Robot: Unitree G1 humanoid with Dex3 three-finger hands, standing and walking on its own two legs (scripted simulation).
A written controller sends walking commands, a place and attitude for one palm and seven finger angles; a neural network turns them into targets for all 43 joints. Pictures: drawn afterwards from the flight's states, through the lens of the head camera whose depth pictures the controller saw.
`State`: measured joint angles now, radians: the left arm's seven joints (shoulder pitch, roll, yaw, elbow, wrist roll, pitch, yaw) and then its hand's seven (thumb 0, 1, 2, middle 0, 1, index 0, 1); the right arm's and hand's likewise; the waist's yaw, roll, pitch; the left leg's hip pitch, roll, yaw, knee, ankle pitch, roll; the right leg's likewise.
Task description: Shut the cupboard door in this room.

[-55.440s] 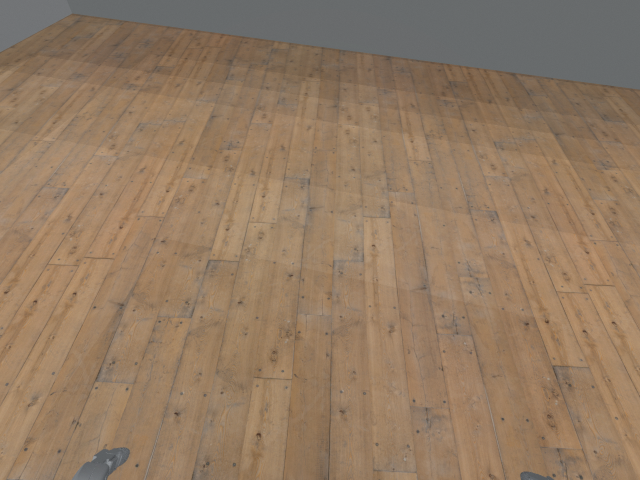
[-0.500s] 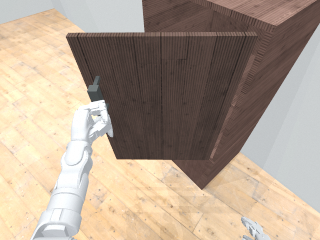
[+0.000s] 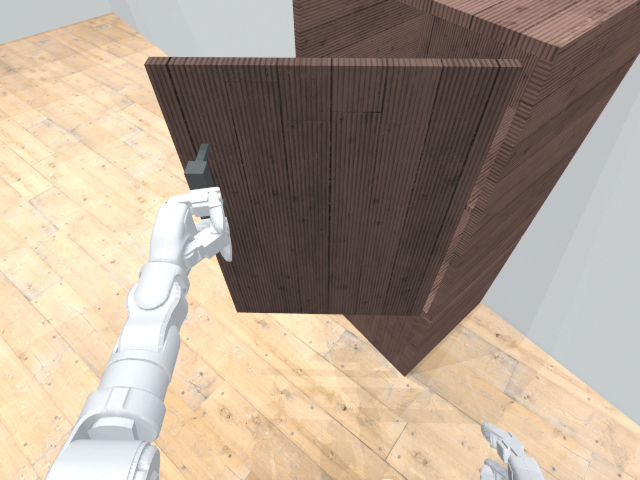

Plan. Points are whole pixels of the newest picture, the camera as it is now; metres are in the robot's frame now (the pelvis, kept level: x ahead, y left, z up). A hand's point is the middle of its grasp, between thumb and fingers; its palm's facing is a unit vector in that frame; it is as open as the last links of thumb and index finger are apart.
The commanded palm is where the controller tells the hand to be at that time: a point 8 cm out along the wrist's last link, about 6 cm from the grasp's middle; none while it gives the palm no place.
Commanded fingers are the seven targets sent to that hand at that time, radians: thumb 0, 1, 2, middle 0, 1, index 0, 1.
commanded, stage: push the door shut along its arc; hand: left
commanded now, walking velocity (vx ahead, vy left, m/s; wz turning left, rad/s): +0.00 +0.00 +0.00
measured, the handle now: (210, 190) +0.48 +0.17 +0.09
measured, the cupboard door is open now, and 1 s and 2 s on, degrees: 48 30 20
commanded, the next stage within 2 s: pull the fist back off the door in 1.70 s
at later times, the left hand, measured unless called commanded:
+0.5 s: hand (229, 202) +0.45 +0.13 +0.09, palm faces -0.18 -0.98 -0.02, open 3.1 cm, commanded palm +0.45 +0.18 +0.09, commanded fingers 0.00 0.90 0.90 -1.30 -1.50 -1.30 -1.50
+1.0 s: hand (262, 168) +0.52 +0.10 +0.09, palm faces -0.30 -0.95 +0.00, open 3.1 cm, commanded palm +0.52 +0.14 +0.09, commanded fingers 0.00 0.90 0.90 -1.30 -1.50 -1.30 -1.50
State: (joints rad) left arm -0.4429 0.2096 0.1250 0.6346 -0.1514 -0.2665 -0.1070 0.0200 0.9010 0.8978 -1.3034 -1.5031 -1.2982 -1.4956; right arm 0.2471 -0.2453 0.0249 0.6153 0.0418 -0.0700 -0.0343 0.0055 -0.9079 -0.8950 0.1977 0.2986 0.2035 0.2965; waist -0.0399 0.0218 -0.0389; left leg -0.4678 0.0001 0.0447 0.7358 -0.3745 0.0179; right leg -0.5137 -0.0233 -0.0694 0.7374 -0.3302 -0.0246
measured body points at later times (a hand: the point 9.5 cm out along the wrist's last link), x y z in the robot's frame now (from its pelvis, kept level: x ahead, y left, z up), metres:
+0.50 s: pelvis +0.00 +0.01 -0.01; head +0.06 +0.01 +0.44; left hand +0.45 +0.19 +0.09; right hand +0.04 -0.26 -0.13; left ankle +0.00 +0.11 -0.71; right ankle +0.03 -0.10 -0.71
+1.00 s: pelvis +0.00 +0.01 -0.02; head +0.12 +0.01 +0.41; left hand +0.53 +0.15 +0.09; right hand -0.02 -0.26 -0.14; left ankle +0.00 +0.11 -0.71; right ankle +0.03 -0.10 -0.71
